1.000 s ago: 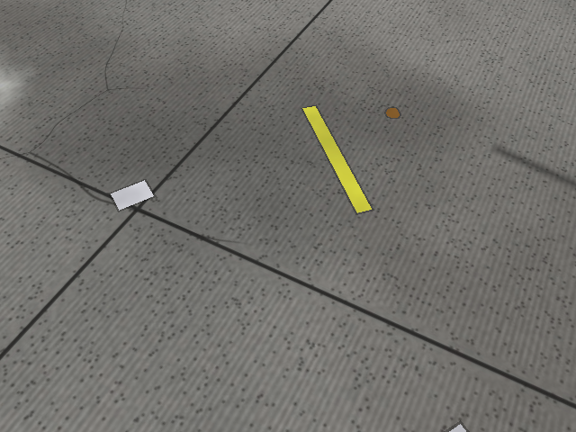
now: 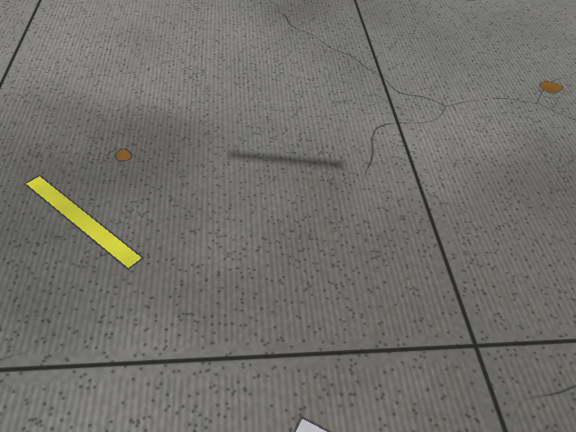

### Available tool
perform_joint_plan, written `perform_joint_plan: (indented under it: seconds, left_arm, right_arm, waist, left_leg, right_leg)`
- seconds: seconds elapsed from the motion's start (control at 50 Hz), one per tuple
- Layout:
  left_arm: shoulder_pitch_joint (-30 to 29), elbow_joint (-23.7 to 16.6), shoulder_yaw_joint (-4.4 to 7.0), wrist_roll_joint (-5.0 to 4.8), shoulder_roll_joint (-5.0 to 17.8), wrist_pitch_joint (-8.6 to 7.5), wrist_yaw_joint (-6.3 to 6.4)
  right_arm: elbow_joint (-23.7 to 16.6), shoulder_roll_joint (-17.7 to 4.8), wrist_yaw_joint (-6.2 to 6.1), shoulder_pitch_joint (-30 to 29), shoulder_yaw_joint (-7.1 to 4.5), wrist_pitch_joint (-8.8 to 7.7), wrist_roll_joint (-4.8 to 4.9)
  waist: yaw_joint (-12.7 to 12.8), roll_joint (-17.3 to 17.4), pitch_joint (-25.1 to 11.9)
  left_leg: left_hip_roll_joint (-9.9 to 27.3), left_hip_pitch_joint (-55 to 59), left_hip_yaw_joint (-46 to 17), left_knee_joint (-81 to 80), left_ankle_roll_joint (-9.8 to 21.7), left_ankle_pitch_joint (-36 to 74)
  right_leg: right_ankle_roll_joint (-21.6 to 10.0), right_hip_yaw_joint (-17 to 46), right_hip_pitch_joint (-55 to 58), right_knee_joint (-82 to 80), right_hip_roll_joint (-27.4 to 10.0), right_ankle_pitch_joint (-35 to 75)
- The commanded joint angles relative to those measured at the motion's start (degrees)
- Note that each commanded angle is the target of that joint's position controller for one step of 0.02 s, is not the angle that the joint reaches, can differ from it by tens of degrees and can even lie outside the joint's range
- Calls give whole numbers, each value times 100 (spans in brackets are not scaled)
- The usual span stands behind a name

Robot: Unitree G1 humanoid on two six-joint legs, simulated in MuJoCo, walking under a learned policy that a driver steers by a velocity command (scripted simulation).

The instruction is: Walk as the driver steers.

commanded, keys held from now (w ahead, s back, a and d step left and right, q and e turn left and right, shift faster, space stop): w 1.00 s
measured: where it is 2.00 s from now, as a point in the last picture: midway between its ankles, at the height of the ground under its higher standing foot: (290, 254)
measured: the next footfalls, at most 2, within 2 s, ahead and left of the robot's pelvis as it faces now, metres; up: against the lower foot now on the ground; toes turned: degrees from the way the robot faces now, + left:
right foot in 0.20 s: +0.12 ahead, -0.15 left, +0.00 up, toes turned +0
left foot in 0.68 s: +0.47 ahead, +0.08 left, +0.00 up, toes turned +1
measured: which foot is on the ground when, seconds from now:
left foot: down 0.00-0.20, up 0.22-0.66, down 0.68-1.00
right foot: up 0.00-0.18, down 0.20-0.68, up 0.70-1.00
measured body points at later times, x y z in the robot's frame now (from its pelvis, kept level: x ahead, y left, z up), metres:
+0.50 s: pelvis +0.17 -0.05 +0.00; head +0.20 -0.07 +0.45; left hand +0.18 +0.22 -0.12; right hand +0.37 -0.30 -0.10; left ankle +0.34 +0.11 -0.69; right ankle +0.08 -0.15 -0.75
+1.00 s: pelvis +0.46 -0.01 +0.00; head +0.48 +0.00 +0.45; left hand +0.64 +0.25 -0.09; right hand +0.49 -0.29 -0.12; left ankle +0.43 +0.08 -0.75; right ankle +0.61 -0.19 -0.68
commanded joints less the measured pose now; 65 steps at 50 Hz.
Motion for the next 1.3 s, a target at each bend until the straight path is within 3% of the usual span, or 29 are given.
perform_joint_plan:
  seconds: [0.02,0.1,0.14,0.18,0.2,0.22,0.24,0.26,0.32,0.46,0.58,0.62,0.66,0.68,0.7,0.72,0.74,0.78,0.82,0.88,1.0,1.1,1.16,1.2,1.22,1.24,1.26,1.28,1.3]
  left_arm:
    - [-766,-565,-14,-32,116,-252,-55]
    - [-818,-588,-12,-121,189,-357,-118]
    - [-444,-468,24,-154,254,-392,-140]
    - [371,-211,126,-172,413,-388,-82]
    - [1147,-116,210,-115,711,-398,-18]
    - [1571,-74,388,19,1514,-373,-39]
    - [1608,-11,292,14,1108,-435,-93]
    - [1352,-14,166,8,774,-473,-113]
    - [728,-93,31,56,430,-466,-123]
    - [923,274,63,-22,606,-458,-1]
    - [1325,635,116,-122,775,-388,29]
    - [1299,688,147,-110,873,-329,51]
    - [1206,688,135,-73,901,-251,84]
    - [1218,571,50,26,734,-248,113]
    - [2037,432,-190,32,-92,-353,52]
    - [1833,556,-126,-81,334,-488,19]
    - [1102,361,-5,-251,713,-539,-14]
    - [495,233,-22,-123,631,-559,18]
    - [758,324,-17,-71,461,-427,23]
    - [665,299,-58,-11,267,-303,57]
    - [-639,-26,-154,-4,61,-441,-33]
    - [-1386,-324,-143,-74,161,-513,-205]
    - [-1139,-327,-78,-59,329,-539,-262]
    - [223,48,143,-21,737,-539,-191]
    - [1270,201,257,30,1197,-504,-121]
    - [1330,290,299,41,1468,-491,-168]
    - [1249,215,149,-28,843,-485,-171]
    - [883,186,79,-26,672,-481,-151]
    - [537,151,51,3,618,-472,-152]
  right_arm:
    - [-373,-980,-25,-132,-223,-93,40]
    - [-293,-1227,81,125,-268,-82,122]
    - [-281,-1211,129,60,-238,-47,183]
    - [-256,-909,161,57,-119,-53,123]
    - [-373,-481,195,-116,27,-100,25]
    - [-716,-256,146,-61,94,-255,70]
    - [-741,-847,109,-312,-58,-336,181]
    - [-737,-1005,142,-442,-118,-363,243]
    - [-626,-774,211,-546,-88,-340,64]
    - [-767,-335,305,-1460,110,-295,32]
    - [-1053,-494,488,-2245,97,-355,113]
    - [-1037,-643,494,-2046,35,-360,90]
    - [-753,-993,396,-866,-160,-321,67]
    - [-551,-1288,319,180,-253,-288,27]
    - [-444,-1861,312,632,-359,-280,-74]
    - [-405,-1341,320,763,-244,-261,18]
    - [-405,-1117,286,329,-158,-243,52]
    - [-453,-848,283,-364,-68,-232,-1]
    - [-464,-695,312,-630,-33,-295,-83]
    - [-296,-818,303,-594,-76,-401,-19]
    - [-36,-1056,189,-116,-116,-317,54]
    - [242,-1216,165,391,-154,-163,113]
    - [313,-1315,117,353,-192,-57,126]
    - [278,-1164,92,236,-118,-7,85]
    - [107,-803,74,297,39,-32,-88]
    - [48,-267,129,1031,184,-163,15]
    - [110,-940,169,562,52,-259,129]
    - [-61,-1130,200,14,-14,-318,230]
    - [-111,-1035,180,-256,9,-334,182]
  waist:
    - [-161,1137,392]
    - [-216,1252,410]
    - [49,1124,394]
    - [468,877,121]
    - [835,115,-326]
    - [788,-1586,-610]
    - [896,-1048,-317]
    - [739,-831,176]
    - [413,-413,515]
    - [540,-259,588]
    - [628,-223,775]
    - [442,-317,548]
    - [-228,-393,-312]
    - [-647,-148,-1122]
    - [-235,1496,-2111]
    - [-479,1505,-2459]
    - [-441,1120,-1264]
    - [-68,396,-202]
    - [290,651,-52]
    - [400,620,177]
    - [-47,434,498]
    - [-295,463,642]
    - [-45,613,440]
    - [663,512,-497]
    - [988,-256,-1455]
    - [534,-1726,-1989]
    - [819,-937,-1642]
    - [783,-614,-861]
    - [616,-124,-449]
  left_leg:
    - [1038,159,-1103,-1251,931,-905]
    - [1222,-186,-1037,-1091,1033,-830]
    - [1274,-468,-1071,-871,974,-932]
    - [1014,-1036,-786,-131,701,-584]
    - [511,-1694,-196,1545,328,-577]
    - [-62,-3330,389,3402,27,-1567]
    - [136,-3913,-84,4421,36,-1782]
    - [387,-4221,-153,4685,160,-1236]
    - [716,-3799,-73,4209,142,-115]
    - [471,-3015,311,1977,-185,1568]
    - [244,-2645,306,853,123,1688]
    - [68,-2184,434,743,298,1253]
    - [-251,-442,744,652,605,1118]
    - [476,1435,4,994,919,1331]
    - [2083,3683,-2933,676,1921,259]
    - [2240,3731,-4232,-270,1993,-590]
    - [2011,2882,-3239,-405,1646,-721]
    - [1536,1067,-1941,-684,1373,251]
    - [1231,168,-1369,-1062,1344,735]
    - [1161,-293,-832,-1421,1463,1173]
    - [894,-10,-106,-1497,1162,1409]
    - [1307,943,-286,-1123,1101,1408]
    - [1448,1404,-341,-576,933,2389]
    - [966,961,84,1125,651,3608]
    - [573,-245,374,3033,414,1909]
    - [-429,-2460,131,4685,110,-1844]
    - [-100,-3118,-432,5201,150,-1924]
    - [165,-3388,-276,5177,201,-1391]
    - [424,-3221,-122,4933,168,-901]
  right_leg:
    - [60,-346,-485,-839,-252,330]
    - [-90,-540,509,-2029,-171,61]
    - [-253,-596,1286,-2724,-115,541]
    - [-430,-467,2677,-3042,-128,620]
    - [-710,732,3700,-3425,-1054,169]
    - [-1590,3206,4441,-4082,-2376,-1028]
    - [-1919,3836,4109,-4375,-2476,-1796]
    - [-1768,3250,3832,-4393,-2265,-1817]
    - [-1466,1843,2960,-4618,-1586,-70]
    - [-1295,392,2457,-4843,-1174,1977]
    - [-1169,360,3085,-4617,-1571,2219]
    - [-1044,296,3424,-4166,-1605,3424]
    - [-831,-3,3295,-2642,-1300,5237]
    - [-651,-95,2156,-1109,-1080,4108]
    - [-208,-153,-224,1325,10,40]
    - [-227,635,-897,2011,109,-1458]
    - [-256,477,-1423,2185,-247,-1135]
    - [-262,148,-1102,1502,-744,-240]
    - [-217,177,-426,1120,-963,152]
    - [-58,74,-452,607,-1034,523]
    - [-15,-164,-506,-1652,-856,2380]
    - [-197,-182,-682,-2482,-667,2086]
    - [-437,-297,-204,-2739,-482,1383]
    - [-771,-487,1903,-2894,-305,1541]
    - [-1169,840,3672,-2654,-1476,1849]
    - [-2036,3553,5251,-3406,-2470,473]
    - [-1833,3609,5067,-3766,-2324,-252]
    - [-1617,2750,4381,-3864,-2146,0]
    - [-1526,2181,3634,-3977,-1924,660]
Keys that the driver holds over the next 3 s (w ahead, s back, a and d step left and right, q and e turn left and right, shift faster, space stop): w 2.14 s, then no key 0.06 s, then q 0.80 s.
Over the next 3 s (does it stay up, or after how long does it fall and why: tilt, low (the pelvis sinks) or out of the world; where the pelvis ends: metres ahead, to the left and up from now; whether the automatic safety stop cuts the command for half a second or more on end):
stays up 1.26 0.01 0.00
